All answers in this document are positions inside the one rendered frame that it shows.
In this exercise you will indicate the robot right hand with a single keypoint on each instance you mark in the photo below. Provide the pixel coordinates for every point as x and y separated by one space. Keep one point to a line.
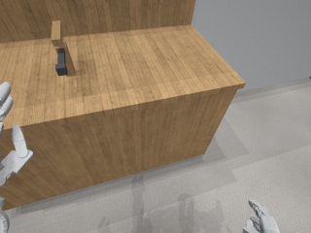
265 224

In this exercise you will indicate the robot left hand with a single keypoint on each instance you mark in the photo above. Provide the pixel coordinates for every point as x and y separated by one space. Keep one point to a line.
16 159

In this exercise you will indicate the counter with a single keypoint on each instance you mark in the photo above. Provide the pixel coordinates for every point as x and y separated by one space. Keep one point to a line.
144 89

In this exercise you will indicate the robot left forearm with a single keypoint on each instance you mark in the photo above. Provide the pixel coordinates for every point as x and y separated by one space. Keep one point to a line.
4 219

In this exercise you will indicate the tap lever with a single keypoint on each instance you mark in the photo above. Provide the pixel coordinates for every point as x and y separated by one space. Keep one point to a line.
60 67

